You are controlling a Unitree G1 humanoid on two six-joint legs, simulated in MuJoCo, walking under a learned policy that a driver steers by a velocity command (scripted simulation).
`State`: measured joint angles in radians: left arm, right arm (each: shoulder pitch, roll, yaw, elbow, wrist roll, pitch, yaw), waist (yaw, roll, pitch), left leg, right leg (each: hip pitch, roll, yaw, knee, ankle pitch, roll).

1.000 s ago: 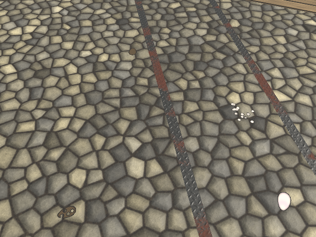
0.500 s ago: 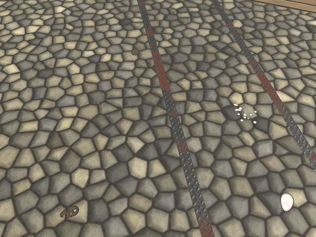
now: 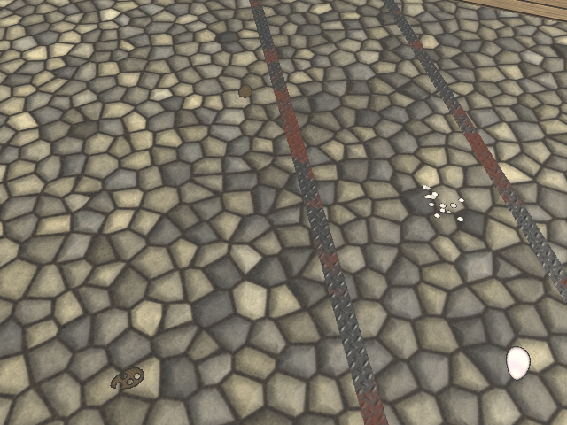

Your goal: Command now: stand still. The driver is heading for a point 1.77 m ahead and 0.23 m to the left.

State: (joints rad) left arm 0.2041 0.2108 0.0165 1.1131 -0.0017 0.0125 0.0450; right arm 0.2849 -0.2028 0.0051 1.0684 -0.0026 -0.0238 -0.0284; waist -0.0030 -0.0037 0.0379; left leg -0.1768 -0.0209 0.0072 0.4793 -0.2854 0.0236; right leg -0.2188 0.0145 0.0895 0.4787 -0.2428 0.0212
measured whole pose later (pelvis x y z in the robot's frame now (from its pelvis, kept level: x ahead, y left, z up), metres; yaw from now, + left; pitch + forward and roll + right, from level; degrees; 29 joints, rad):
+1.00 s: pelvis +0.15 -0.04 -0.01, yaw +0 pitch +0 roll +0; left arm 0.27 0.20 0.03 1.10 0.00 0.00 0.04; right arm 0.13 -0.20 -0.06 1.06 0.01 0.00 -0.03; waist 0.01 -0.01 0.04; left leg -0.28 0.00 0.02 0.54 -0.25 0.01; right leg -0.07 0.01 -0.04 0.47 -0.40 -0.02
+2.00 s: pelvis +0.27 +0.03 +0.01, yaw +0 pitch +0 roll +0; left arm 0.21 0.25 0.08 0.95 -0.03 -0.09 0.01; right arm 0.36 -0.18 -0.04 1.11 0.00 -0.11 0.02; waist -0.04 -0.03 0.00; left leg -0.08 -0.04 0.08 0.32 -0.24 0.06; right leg -0.57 -0.11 0.00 1.12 -0.21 -0.06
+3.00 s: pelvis +0.84 +0.05 -0.01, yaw +12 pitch +2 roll -1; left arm 0.23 0.26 0.05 0.92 -0.02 -0.12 0.00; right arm 0.17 -0.26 -0.08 0.84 0.01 -0.08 0.04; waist 0.00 -0.01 0.05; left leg -0.42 -0.07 0.03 0.55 -0.16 0.09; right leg -0.35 -0.04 0.02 1.22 -0.40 -0.02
